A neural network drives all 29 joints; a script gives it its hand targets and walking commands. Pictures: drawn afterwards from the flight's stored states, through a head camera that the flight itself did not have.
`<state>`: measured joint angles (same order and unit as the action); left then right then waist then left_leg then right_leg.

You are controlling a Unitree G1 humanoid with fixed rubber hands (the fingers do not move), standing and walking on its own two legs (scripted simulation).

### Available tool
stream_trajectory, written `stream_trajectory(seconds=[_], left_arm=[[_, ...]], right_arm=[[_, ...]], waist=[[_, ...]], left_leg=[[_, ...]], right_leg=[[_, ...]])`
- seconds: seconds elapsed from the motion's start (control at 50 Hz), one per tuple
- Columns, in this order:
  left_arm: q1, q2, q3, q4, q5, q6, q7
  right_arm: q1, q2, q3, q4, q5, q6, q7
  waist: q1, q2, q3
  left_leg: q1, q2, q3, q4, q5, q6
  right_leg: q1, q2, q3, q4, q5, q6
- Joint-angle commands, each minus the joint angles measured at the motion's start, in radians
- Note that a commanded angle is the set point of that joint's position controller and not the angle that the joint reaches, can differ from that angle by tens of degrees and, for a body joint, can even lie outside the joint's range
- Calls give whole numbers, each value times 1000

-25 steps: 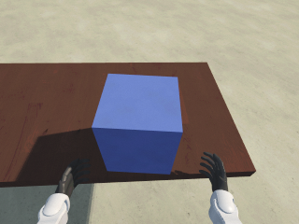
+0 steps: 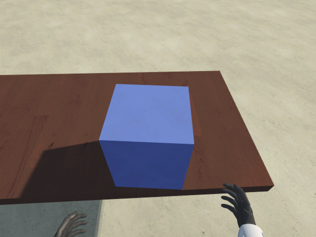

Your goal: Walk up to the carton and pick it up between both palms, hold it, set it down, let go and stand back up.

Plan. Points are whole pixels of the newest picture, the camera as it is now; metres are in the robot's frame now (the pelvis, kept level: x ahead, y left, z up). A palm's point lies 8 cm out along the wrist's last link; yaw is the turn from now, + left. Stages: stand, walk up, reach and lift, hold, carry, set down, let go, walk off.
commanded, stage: set down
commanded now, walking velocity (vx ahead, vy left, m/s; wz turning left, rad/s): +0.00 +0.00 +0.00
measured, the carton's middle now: (150, 138) +0.40 +0.01 +0.00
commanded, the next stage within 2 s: let go in 0.02 s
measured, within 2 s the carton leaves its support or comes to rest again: neither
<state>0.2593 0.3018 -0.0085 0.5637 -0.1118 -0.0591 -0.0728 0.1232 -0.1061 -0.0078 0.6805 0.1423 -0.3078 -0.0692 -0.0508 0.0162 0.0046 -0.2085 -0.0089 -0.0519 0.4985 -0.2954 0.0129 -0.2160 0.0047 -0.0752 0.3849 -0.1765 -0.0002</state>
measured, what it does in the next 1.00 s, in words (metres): stands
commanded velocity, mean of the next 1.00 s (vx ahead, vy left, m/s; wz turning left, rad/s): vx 0.00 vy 0.00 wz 0.00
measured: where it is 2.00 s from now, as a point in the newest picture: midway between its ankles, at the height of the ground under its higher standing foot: outside the picture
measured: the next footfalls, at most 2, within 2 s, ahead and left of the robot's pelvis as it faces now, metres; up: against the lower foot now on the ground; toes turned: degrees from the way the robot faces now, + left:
none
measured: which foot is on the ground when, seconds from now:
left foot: down 0.00-1.00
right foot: down 0.00-1.00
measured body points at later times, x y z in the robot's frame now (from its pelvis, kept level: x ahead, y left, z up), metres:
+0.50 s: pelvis -0.01 -0.01 +0.00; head +0.00 +0.00 +0.45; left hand +0.16 +0.22 -0.09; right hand +0.16 -0.23 -0.09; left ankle -0.02 +0.10 -0.74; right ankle +0.02 -0.12 -0.74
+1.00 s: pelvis -0.01 -0.01 +0.00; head +0.00 -0.01 +0.45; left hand +0.16 +0.25 -0.08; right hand +0.14 -0.28 -0.10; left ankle -0.02 +0.10 -0.74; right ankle +0.02 -0.12 -0.74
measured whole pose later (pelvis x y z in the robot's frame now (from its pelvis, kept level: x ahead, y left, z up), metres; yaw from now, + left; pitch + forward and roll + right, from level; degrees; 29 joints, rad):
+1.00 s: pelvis -0.01 -0.01 +0.00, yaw +0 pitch -1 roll -2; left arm 0.25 0.26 0.08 0.55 0.03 -0.02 0.01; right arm 0.13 -0.30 -0.01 0.77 0.07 -0.05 0.01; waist -0.05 0.02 0.03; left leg -0.20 0.00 -0.05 0.50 -0.29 0.01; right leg -0.22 0.01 -0.08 0.41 -0.18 0.00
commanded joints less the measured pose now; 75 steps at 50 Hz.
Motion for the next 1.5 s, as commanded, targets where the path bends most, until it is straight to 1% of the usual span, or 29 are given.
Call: stream_trajectory(seconds=[0.0,0.1,0.12,0.2,0.56,0.58,0.6,0.62,0.64,0.66,0.74,0.82,0.86,0.92,0.94,0.96,1.0,1.02,1.1,1.14,1.18,1.24,1.28,1.3,1.32,1.38,1.4,1.46,1.48], left_arm=[[-124,72,25,-335,19,-26,47],[-115,37,10,-172,65,37,82],[-111,60,-1,-215,5,17,60],[-145,36,2,-129,51,59,79],[-127,8,19,-115,80,101,97],[-125,-3,5,-110,87,109,99],[25,165,129,-48,182,38,94],[2,171,115,-33,169,17,85],[1,141,121,-44,166,8,78],[1,125,106,-28,161,8,77],[-16,153,118,-13,156,3,77],[-16,151,140,-30,156,-2,83],[-29,138,138,-29,149,3,77],[-47,133,136,-38,163,3,73],[5,148,149,-34,154,-8,74],[9,156,140,-19,154,-5,71],[-15,128,126,-9,143,4,68],[-31,103,131,-42,156,7,67],[17,189,158,-13,153,2,73],[-56,147,136,-38,144,9,65],[29,167,147,-27,140,5,63],[19,192,146,-10,141,-5,71],[0,183,147,-37,144,-4,74],[7,205,153,-34,144,-5,76],[52,213,154,-20,143,-8,73],[-21,161,132,-37,135,-2,68],[20,160,131,-25,127,-5,68],[7,186,141,-9,133,-11,68],[61,172,141,-12,130,-7,72]], right_arm=[[6,-116,-25,-77,-120,13,42],[-47,-169,-60,8,-163,67,71],[-36,-143,-45,-109,-139,47,49],[-92,-172,-46,-65,-168,69,72],[-77,-204,-67,-12,-173,55,104],[-36,-203,-65,11,-174,63,111],[70,-363,-68,30,-190,158,69],[97,-344,-70,38,-206,195,54],[71,-359,-81,24,-196,204,52],[50,-361,-81,19,-198,204,54],[87,-323,-53,38,-210,229,56],[34,-360,-70,16,-201,241,63],[58,-376,-67,38,-194,243,74],[61,-366,-55,32,-193,249,70],[12,-384,-69,23,-197,238,67],[35,-362,-57,17,-184,247,68],[87,-385,-60,43,-183,239,66],[13,-416,-67,36,-190,240,65],[70,-383,-63,29,-195,249,81],[90,-391,-54,59,-196,254,74],[17,-388,-49,26,-194,263,89],[105,-395,-50,67,-189,263,87],[40,-397,-52,41,-188,257,92],[49,-360,-40,52,-191,253,89],[34,-375,-53,56,-190,258,92],[83,-429,-62,69,-178,248,83],[21,-440,-68,65,-198,246,78],[26,-393,-59,55,-193,236,90],[83,-401,-59,53,-183,242,77]], waist=[[37,74,-75],[37,87,20],[11,48,-5],[36,74,-4],[49,0,-7],[35,55,-32],[77,78,-151],[37,66,-190],[70,23,-208],[54,86,-194],[57,19,-151],[50,84,-133],[54,11,-169],[38,86,-116],[73,99,-154],[54,16,-199],[40,-16,-140],[75,20,-128],[45,63,-98],[33,6,-66],[73,26,-136],[48,-29,-28],[59,80,-97],[40,59,-94],[72,7,-40],[33,-23,-27],[76,-5,-111],[34,-35,-152],[64,4,-86]], left_leg=[[114,27,97,-156,290,-69],[-9,56,89,-226,128,-37],[-45,49,100,-215,101,-15],[-102,59,110,-253,43,-12],[-69,42,122,-220,115,-16],[-66,39,117,-221,129,-20],[-22,64,-15,-49,394,24],[33,83,-17,-37,406,34],[61,87,-50,-63,419,36],[80,99,-22,-29,463,36],[32,107,-39,-59,325,29],[18,99,-36,-82,275,23],[40,101,-48,-69,266,25],[19,100,-46,-93,311,23],[28,116,-64,-74,316,35],[55,108,-63,-70,321,28],[18,90,-54,-114,167,27],[9,101,-71,-88,212,27],[-3,95,-54,-99,159,12],[-37,95,-49,-97,124,15],[10,88,-55,-103,120,8],[-8,115,-72,-110,133,12],[-63,104,-72,-126,62,20],[-33,89,-55,-112,37,17],[-37,105,-70,-109,28,14],[-19,107,-71,-114,110,20],[37,110,-78,-108,151,24],[29,111,-70,-106,161,32],[1,117,-76,-110,151,21]], right_leg=[[227,40,55,-40,54,-37],[234,51,39,-14,-11,-28],[285,35,61,-13,50,-12],[318,61,43,5,-10,-18],[279,44,40,-5,57,-14],[285,44,30,0,56,-32],[164,-82,114,76,256,-13],[162,-103,112,75,310,-24],[164,-103,89,67,263,-14],[149,-106,95,80,296,-23],[149,-98,117,62,187,-35],[133,-102,109,40,142,-33],[163,-105,103,42,169,-37],[127,-116,107,60,147,-32],[165,-115,110,32,191,-42],[187,-122,103,47,217,-32],[137,-114,111,29,110,-25],[142,-103,96,20,111,-30],[142,-116,112,22,110,-39],[120,-107,108,15,59,-23],[132,-111,93,13,43,-31],[50,-127,131,-2,50,-40],[138,-116,121,7,32,-44],[87,-115,138,-2,-35,-37],[55,-128,148,-13,-37,-44],[69,-120,130,-2,42,-28],[93,-104,121,8,54,-37],[165,-115,121,9,136,-32],[127,-120,133,13,80,-44]])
